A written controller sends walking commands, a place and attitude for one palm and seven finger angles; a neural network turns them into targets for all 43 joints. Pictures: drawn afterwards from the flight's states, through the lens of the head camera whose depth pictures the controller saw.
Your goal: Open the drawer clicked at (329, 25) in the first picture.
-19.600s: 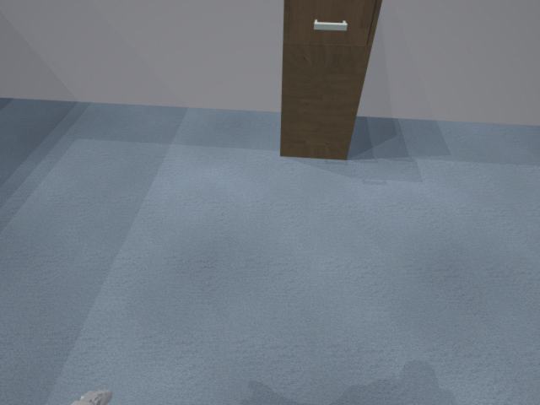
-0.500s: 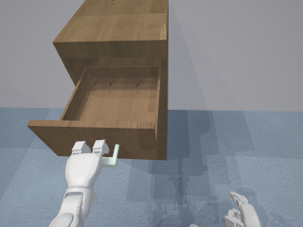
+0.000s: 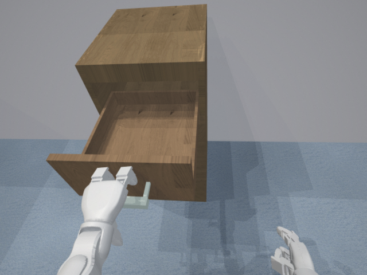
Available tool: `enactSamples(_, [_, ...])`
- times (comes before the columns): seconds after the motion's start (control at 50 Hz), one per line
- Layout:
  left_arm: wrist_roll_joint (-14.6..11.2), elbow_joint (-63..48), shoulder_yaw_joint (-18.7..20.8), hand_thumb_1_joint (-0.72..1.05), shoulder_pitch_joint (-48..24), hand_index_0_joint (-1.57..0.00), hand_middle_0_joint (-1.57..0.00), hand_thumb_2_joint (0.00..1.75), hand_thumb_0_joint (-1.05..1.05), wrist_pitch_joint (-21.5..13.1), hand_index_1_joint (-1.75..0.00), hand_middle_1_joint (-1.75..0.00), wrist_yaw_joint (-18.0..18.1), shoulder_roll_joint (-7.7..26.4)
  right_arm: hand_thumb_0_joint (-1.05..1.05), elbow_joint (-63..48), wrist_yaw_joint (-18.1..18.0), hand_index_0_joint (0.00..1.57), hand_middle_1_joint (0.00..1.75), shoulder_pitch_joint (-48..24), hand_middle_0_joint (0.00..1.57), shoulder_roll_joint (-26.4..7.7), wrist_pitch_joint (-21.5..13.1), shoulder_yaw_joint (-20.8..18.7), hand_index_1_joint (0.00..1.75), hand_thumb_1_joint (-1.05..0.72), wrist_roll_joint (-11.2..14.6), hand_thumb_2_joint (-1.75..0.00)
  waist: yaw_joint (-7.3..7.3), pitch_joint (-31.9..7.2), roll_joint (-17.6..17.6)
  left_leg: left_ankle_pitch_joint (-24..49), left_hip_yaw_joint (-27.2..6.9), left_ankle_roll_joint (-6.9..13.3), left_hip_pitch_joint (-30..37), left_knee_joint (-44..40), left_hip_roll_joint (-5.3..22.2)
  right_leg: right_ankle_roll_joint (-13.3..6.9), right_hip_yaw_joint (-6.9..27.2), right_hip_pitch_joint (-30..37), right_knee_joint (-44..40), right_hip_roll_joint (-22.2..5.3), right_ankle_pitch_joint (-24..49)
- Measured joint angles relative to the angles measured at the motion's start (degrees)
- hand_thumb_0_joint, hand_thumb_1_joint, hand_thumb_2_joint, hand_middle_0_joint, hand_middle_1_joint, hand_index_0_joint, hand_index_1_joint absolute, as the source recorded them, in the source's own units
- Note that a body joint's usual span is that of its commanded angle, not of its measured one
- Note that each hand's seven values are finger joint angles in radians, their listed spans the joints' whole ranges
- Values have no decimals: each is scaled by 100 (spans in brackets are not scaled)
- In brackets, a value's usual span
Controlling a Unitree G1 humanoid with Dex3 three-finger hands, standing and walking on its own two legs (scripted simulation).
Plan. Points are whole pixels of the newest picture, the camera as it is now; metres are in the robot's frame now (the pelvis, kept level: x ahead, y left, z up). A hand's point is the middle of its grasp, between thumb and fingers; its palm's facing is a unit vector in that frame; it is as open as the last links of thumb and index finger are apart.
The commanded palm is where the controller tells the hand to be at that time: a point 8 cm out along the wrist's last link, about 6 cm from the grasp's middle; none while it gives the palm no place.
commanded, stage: lift the hand off the handle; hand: left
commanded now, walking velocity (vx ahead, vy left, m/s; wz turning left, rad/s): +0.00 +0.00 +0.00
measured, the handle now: (123, 193) +0.29 +0.20 -0.01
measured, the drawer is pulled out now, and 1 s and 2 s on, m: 0.30 0.30 0.30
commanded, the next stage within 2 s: draw the hand back to the body in 0.80 s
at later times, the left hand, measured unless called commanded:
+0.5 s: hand (105, 188) +0.26 +0.20 +0.08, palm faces +0.09 -0.11 -0.99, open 13.4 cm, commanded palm +0.23 +0.20 +0.16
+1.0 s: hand (98, 174) +0.26 +0.20 +0.12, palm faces +0.11 -0.12 -0.99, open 13.8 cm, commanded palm +0.22 +0.20 +0.18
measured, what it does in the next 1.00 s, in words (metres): stands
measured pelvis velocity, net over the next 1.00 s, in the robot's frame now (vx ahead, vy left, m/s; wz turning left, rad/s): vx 0.02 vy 0.00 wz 0.00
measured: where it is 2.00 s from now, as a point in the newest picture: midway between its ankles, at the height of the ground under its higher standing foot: outside the picture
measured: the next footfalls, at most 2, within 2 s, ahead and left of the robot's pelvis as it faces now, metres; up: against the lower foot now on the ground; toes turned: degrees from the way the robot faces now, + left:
none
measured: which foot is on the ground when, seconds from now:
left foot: down 0.00-1.00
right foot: down 0.00-1.00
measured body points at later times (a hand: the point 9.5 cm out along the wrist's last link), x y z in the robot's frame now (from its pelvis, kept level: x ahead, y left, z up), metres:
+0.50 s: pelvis +0.02 +0.00 +0.02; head +0.02 -0.04 +0.46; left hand +0.25 +0.20 +0.14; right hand +0.25 -0.19 -0.09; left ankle -0.02 +0.12 -0.72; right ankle +0.05 -0.11 -0.72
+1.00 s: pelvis +0.02 +0.00 +0.02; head +0.02 -0.05 +0.47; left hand +0.25 +0.20 +0.18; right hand +0.25 -0.19 -0.08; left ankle -0.02 +0.12 -0.72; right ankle +0.05 -0.11 -0.72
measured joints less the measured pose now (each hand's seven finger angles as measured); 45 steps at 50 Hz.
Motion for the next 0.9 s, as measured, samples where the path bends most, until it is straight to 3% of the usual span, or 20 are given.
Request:
enactSamples(0.54, [-314,-1851,91,-49,258,-39,-39,30,0,183,-122,-123,-1099,434,1,9,232,20,30,-251,20,13,257,175,30,-91,10,-90,267,210,191,362,-82,-4,1193,-1109,45,6,-94,1197,-1031,46,281])
enactSamples(0.72, [-491,-2277,202,-49,-77,-33,-34,30,0,658,-121,-121,-1681,529,1,-54,376,20,30,-385,20,-31,503,307,30,-91,132,-90,195,228,265,483,-46,5,1496,-1401,48,19,-60,1465,-1273,57,386])
enactSamples(0.9, [-581,-2334,295,-49,70,-32,-32,30,0,505,-120,-120,-1933,628,1,-175,426,20,30,-352,19,-85,528,331,30,-91,135,-90,177,291,246,503,-19,-5,1535,-1445,74,6,-38,1499,-1330,87,425])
